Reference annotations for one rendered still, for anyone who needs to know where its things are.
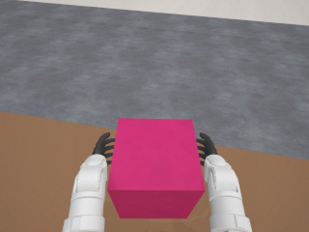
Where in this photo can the left robot forearm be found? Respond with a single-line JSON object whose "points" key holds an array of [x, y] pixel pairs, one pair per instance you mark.
{"points": [[88, 196]]}

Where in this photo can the right robot forearm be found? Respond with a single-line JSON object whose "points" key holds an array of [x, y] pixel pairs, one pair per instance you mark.
{"points": [[227, 212]]}

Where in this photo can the carton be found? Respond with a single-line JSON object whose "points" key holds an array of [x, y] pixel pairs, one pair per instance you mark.
{"points": [[155, 169]]}

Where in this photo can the left robot hand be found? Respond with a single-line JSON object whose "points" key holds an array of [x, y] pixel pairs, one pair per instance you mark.
{"points": [[100, 148]]}

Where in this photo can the right robot hand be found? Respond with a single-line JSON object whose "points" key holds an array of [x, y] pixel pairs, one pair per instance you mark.
{"points": [[208, 149]]}

